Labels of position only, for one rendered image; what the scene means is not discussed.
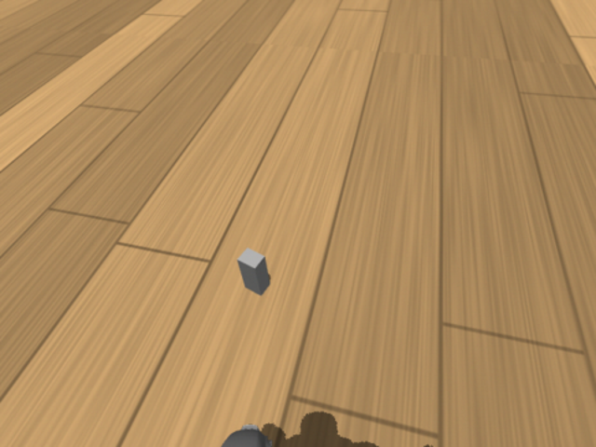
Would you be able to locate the carton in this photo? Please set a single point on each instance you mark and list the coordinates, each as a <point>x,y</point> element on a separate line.
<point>253,270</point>

